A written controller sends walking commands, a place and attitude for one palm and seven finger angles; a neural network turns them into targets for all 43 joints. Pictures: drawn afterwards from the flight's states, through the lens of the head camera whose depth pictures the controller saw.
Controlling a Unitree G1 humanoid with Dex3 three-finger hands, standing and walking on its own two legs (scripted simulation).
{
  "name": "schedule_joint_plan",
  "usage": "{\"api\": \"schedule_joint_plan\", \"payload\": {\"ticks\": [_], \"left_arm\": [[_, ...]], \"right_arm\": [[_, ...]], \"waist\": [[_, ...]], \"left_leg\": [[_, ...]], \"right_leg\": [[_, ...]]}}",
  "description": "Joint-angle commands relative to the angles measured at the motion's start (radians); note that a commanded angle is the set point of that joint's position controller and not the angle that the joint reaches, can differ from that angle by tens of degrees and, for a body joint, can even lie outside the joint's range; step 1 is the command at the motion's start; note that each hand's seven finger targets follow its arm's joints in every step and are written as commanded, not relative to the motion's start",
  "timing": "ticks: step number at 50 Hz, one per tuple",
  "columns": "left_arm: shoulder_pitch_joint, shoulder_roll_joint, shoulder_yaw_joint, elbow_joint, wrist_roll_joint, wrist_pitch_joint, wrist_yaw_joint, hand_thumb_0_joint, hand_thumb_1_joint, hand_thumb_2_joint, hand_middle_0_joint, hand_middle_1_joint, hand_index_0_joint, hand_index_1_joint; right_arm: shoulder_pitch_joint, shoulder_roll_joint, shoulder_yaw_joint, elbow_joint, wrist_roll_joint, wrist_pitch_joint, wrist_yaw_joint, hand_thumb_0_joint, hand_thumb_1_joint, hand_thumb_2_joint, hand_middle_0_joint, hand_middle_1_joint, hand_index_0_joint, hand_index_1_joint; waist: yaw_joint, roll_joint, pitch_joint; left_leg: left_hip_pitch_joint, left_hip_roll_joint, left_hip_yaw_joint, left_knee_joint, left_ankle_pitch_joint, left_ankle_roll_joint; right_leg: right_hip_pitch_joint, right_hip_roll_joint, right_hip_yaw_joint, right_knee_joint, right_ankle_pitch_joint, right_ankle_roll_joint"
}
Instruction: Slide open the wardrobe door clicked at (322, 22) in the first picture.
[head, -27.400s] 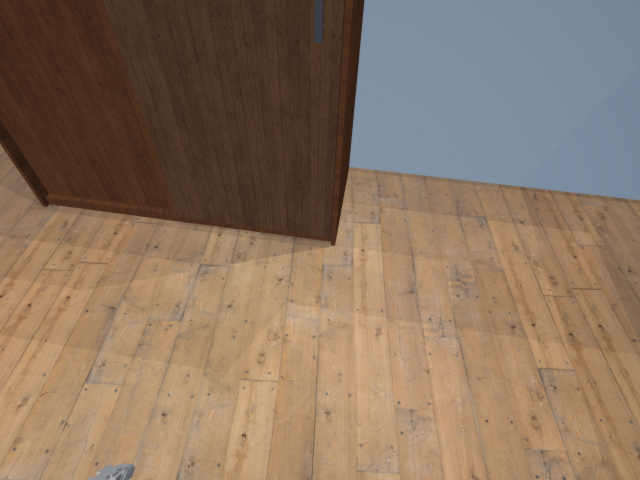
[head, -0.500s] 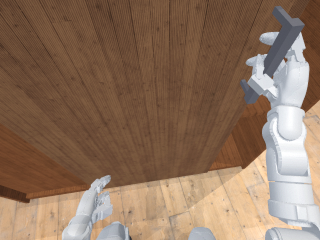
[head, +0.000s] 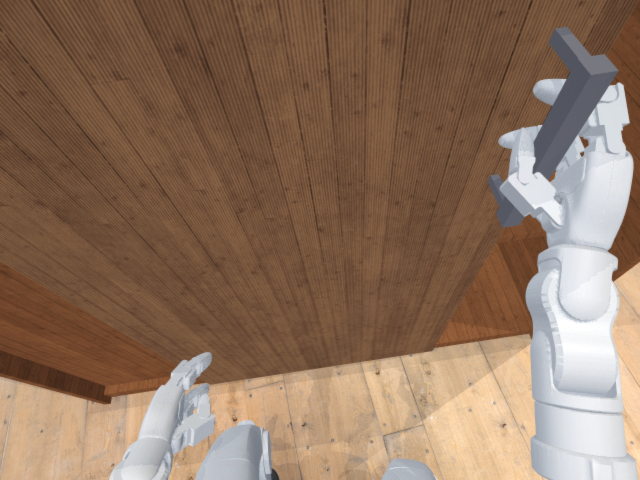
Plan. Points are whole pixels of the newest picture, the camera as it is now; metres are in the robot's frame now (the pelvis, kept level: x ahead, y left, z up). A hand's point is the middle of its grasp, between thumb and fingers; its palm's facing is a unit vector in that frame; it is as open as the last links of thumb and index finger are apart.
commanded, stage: step sideways, sliding the door along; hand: right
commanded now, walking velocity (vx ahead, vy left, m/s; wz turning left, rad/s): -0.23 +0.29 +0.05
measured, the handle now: (532, 143) +0.39 -0.25 +0.17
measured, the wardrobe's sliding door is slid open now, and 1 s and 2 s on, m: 0.32 0.54 0.58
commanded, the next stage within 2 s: stop walking and hold the door there in 1.72 s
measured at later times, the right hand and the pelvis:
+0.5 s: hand (398, 199) +0.34 -0.11 +0.17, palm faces +0.30 +0.95 -0.01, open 6.9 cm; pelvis -0.01 +0.09 -0.02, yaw +0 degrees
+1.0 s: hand (267, 218) +0.33 +0.01 +0.17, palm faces +0.33 +0.94 -0.03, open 6.9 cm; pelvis -0.04 +0.20 -0.02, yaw +0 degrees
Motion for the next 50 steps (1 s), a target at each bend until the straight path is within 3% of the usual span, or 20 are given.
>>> {"api": "schedule_joint_plan", "payload": {"ticks": [1, 7, 9, 10, 12, 13, 15, 18, 19, 20, 21, 24, 30, 38, 41, 42, 43, 44, 46, 50], "left_arm": [[-0.050, 0.157, 0.061, -0.146, -0.006, -0.068, 0.019, 0.000, 0.900, 0.900, -0.200, -0.300, -0.200, -0.300], [-0.074, 0.145, 0.042, -0.146, -0.007, -0.081, 0.022, 0.000, 0.900, 0.900, -0.200, -0.300, -0.200, -0.300], [-0.084, 0.124, 0.027, -0.148, -0.029, -0.079, 0.027, 0.000, 0.900, 0.900, -0.200, -0.300, -0.200, -0.300], [-0.078, 0.104, 0.018, -0.145, -0.040, -0.073, 0.037, 0.000, 0.900, 0.900, -0.200, -0.300, -0.200, -0.300], [-0.105, 0.080, 0.008, -0.130, -0.028, -0.062, 0.063, 0.000, 0.900, 0.900, -0.200, -0.300, -0.200, -0.300], [-0.096, 0.106, 0.034, -0.117, -0.024, -0.059, 0.072, 0.000, 0.900, 0.900, -0.200, -0.300, -0.200, -0.300], [-0.118, 0.089, 0.008, -0.078, -0.023, -0.047, 0.085, 0.000, 0.900, 0.900, -0.200, -0.300, -0.200, -0.300], [-0.100, 0.098, 0.022, -0.078, -0.008, -0.001, 0.095, 0.000, 0.900, 0.900, -0.200, -0.300, -0.200, -0.300], [-0.078, 0.122, 0.050, -0.091, -0.006, 0.006, 0.095, 0.000, 0.900, 0.900, -0.200, -0.300, -0.200, -0.300], [-0.093, 0.193, 0.077, -0.129, -0.012, 0.004, 0.084, 0.000, 0.900, 0.900, -0.200, -0.300, -0.200, -0.300], [-0.088, 0.195, 0.074, -0.135, -0.007, 0.002, 0.043, 0.000, 0.900, 0.900, -0.200, -0.300, -0.200, -0.300], [-0.091, 0.176, 0.066, -0.125, 0.002, -0.017, 0.015, 0.000, 0.900, 0.900, -0.200, -0.300, -0.200, -0.300], [-0.072, 0.175, 0.065, -0.136, 0.000, -0.028, 0.020, 0.000, 0.900, 0.900, -0.200, -0.300, -0.200, -0.300], [-0.047, 0.157, 0.045, -0.132, -0.003, -0.050, 0.035, 0.000, 0.900, 0.900, -0.200, -0.300, -0.200, -0.300], [-0.064, 0.141, 0.033, -0.130, -0.019, -0.052, 0.038, 0.000, 0.900, 0.900, -0.200, -0.300, -0.200, -0.300], [-0.067, 0.126, 0.023, -0.131, -0.029, -0.049, 0.038, 0.000, 0.900, 0.900, -0.200, -0.300, -0.200, -0.300], [-0.082, 0.094, 0.016, -0.133, -0.034, -0.043, 0.050, 0.000, 0.900, 0.900, -0.200, -0.300, -0.200, -0.300], [-0.125, 0.078, 0.007, -0.128, -0.023, -0.042, 0.063, 0.000, 0.900, 0.900, -0.200, -0.300, -0.200, -0.300], [-0.108, 0.112, 0.032, -0.099, -0.022, -0.032, 0.089, 0.000, 0.900, 0.900, -0.200, -0.300, -0.200, -0.300], [-0.146, 0.099, 0.014, -0.072, -0.010, 0.020, 0.098, 0.000, 0.900, 0.900, -0.200, -0.300, -0.200, -0.300]], "right_arm": [[-0.364, 0.041, 0.262, -0.330, 0.008, -0.130, 0.094, 0.000, -0.900, -0.900, 0.450, 1.400, 0.450, 1.400], [-0.357, -0.013, 0.217, -0.304, 0.017, -0.151, 0.073, 0.000, -0.900, -0.900, 0.450, 1.400, 0.450, 1.400], [-0.350, -0.058, 0.195, -0.319, 0.010, -0.153, 0.069, 0.000, -0.900, -0.900, 0.450, 1.400, 0.450, 1.400], [-0.343, -0.104, 0.181, -0.335, 0.006, -0.155, 0.062, 0.000, -0.900, -0.900, 0.450, 1.400, 0.450, 1.400], [-0.284, -0.188, 0.097, -0.328, -0.002, -0.156, 0.037, 0.000, -0.900, -0.900, 0.450, 1.400, 0.450, 1.400], [-0.252, -0.163, 0.097, -0.344, 0.017, -0.160, 0.037, 0.000, -0.900, -0.900, 0.450, 1.400, 0.450, 1.400], [-0.278, -0.100, 0.118, -0.404, 0.025, -0.182, 0.018, 0.000, -0.900, -0.900, 0.450, 1.400, 0.450, 1.400], [-0.292, -0.068, 0.166, -0.437, 0.015, -0.215, 0.026, 0.000, -0.900, -0.900, 0.450, 1.400, 0.450, 1.400], [-0.315, -0.045, 0.204, -0.453, 0.025, -0.217, 0.041, 0.000, -0.900, -0.900, 0.450, 1.400, 0.450, 1.400], [-0.285, -0.011, 0.245, -0.458, 0.043, -0.205, 0.058, 0.000, -0.900, -0.900, 0.450, 1.400, 0.450, 1.400], [-0.294, 0.038, 0.265, -0.386, 0.009, -0.193, 0.074, 0.000, -0.900, -0.900, 0.450, 1.400, 0.450, 1.400], [-0.376, 0.038, 0.269, -0.424, -0.002, -0.176, 0.076, 0.000, -0.900, -0.900, 0.450, 1.400, 0.450, 1.400], [-0.364, 0.074, 0.313, -0.366, 0.002, -0.117, 0.099, 0.000, -0.900, -0.900, 0.450, 1.400, 0.450, 1.400], [-0.394, 0.059, 0.296, -0.261, 0.017, -0.123, 0.082, 0.000, -0.900, -0.900, 0.450, 1.400, 0.450, 1.400], [-0.403, 0.029, 0.282, -0.266, 0.019, -0.131, 0.074, 0.000, -0.900, -0.900, 0.450, 1.400, 0.450, 1.400], [-0.420, -0.003, 0.269, -0.274, 0.011, -0.136, 0.071, 0.000, -0.900, -0.900, 0.450, 1.400, 0.450, 1.400], [-0.424, -0.061, 0.244, -0.267, -0.001, -0.143, 0.064, 0.000, -0.900, -0.900, 0.450, 1.400, 0.450, 1.400], [-0.417, -0.098, 0.220, -0.257, -0.008, -0.143, 0.050, 0.000, -0.900, -0.900, 0.450, 1.400, 0.450, 1.400], [-0.360, -0.085, 0.197, -0.315, 0.022, -0.139, 0.030, 0.000, -0.900, -0.900, 0.450, 1.400, 0.450, 1.400], [-0.446, 0.001, 0.256, -0.346, 0.018, -0.184, 0.024, 0.000, -0.900, -0.900, 0.450, 1.400, 0.450, 1.400]], "waist": [[0.150, -0.323, -0.465], [0.150, -0.317, -0.466], [0.131, -0.153, -0.500], [0.148, -0.007, -0.488], [0.103, 0.246, -0.513], [0.089, 0.423, -0.550], [0.119, 0.325, -0.556], [0.152, 0.196, -0.583], [0.176, 0.156, -0.609], [0.164, -0.114, -0.619], [0.141, -0.082, -0.638], [0.155, -0.166, -0.498], [0.146, -0.242, -0.470], [0.161, -0.330, -0.475], [0.146, -0.253, -0.505], [0.140, -0.127, -0.517], [0.142, 0.107, -0.518], [0.128, 0.195, -0.483], [0.105, 0.414, -0.556], [0.151, 0.230, -0.539]], "left_leg": [[0.028, -0.021, 0.032, -0.135, 0.005, -0.008], [0.226, -0.046, 0.027, -0.493, 0.109, 0.010], [0.352, -0.002, 0.010, -0.680, 0.418, 0.012], [0.391, 0.068, -0.049, -0.721, 0.758, 0.031], [0.525, 0.303, -0.263, -0.597, 1.397, 0.160], [0.584, 0.323, -0.308, -0.545, 1.481, 0.206], [0.701, 0.302, -0.239, -0.475, 1.425, 0.242], [0.492, 0.185, -0.096, -0.376, 1.099, 0.158], [0.256, 0.133, -0.061, -0.286, 0.797, 0.092], [-0.028, 0.012, -0.034, -0.061, 0.063, 0.019], [-0.072, -0.001, -0.131, 0.097, -0.243, 0.036], [-0.169, 0.030, -0.126, 0.213, -0.150, 0.025], [-0.032, 0.006, -0.002, 0.053, 0.041, -0.003], [0.155, -0.045, 0.037, -0.372, 0.010, 0.007], [0.305, -0.026, 0.019, -0.631, 0.219, 0.013], [0.378, 0.025, -0.009, -0.708, 0.449, 0.021], [0.444, 0.182, -0.133, -0.712, 0.848, 0.078], [0.461, 0.285, -0.196, -0.647, 1.111, 0.132], [0.641, 0.323, -0.284, -0.534, 1.398, 0.234], [0.561, 0.213, -0.099, -0.418, 1.089, 0.191]], "right_leg": [[0.312, -0.162, 0.001, -0.051, 0.755, -0.128], [0.266, -0.163, 0.041, 0.055, 0.683, -0.105], [0.197, -0.060, 0.025, 0.190, 0.457, -0.062], [0.117, 0.026, -0.015, 0.276, 0.208, -0.040], [-0.231, 0.193, 0.023, 0.554, -0.465, 0.011], [-0.281, 0.211, 0.097, 0.665, -0.524, 0.003], [-0.335, 0.179, 0.105, 0.507, -0.472, -0.004], [-0.011, 0.166, -0.004, 0.065, 0.005, 0.010], [0.255, 0.040, 0.091, 0.001, 0.436, -0.043], [0.454, -0.279, 0.399, -0.013, 1.059, -0.184], [0.463, -0.331, 0.376, 0.025, 1.141, -0.238], [0.338, -0.268, 0.259, 0.004, 0.898, -0.208], [0.243, -0.139, 0.031, -0.058, 0.667, -0.122], [0.261, -0.164, 0.056, -0.001, 0.691, -0.125], [0.219, -0.114, 0.068, 0.120, 0.560, -0.090], [0.153, -0.042, 0.041, 0.198, 0.408, -0.063], [-0.015, 0.065, -0.001, 0.346, -0.011, -0.020], [-0.196, 0.161, 0.008, 0.470, -0.378, -0.001], [-0.341, 0.210, 0.092, 0.684, -0.497, -0.003], [-0.166, 0.180, 0.002, 0.175, -0.181, 0.003]]}}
